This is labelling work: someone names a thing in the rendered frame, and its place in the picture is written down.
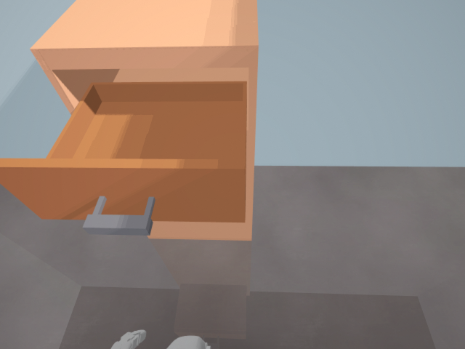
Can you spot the handle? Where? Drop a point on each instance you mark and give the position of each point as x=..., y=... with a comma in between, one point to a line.
x=117, y=224

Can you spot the robot left hand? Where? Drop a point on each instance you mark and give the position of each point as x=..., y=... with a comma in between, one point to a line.
x=130, y=340

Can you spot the drawer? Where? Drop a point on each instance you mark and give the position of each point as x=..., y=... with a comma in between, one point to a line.
x=183, y=143

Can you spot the cabinet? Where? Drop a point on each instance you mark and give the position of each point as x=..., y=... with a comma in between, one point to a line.
x=159, y=41

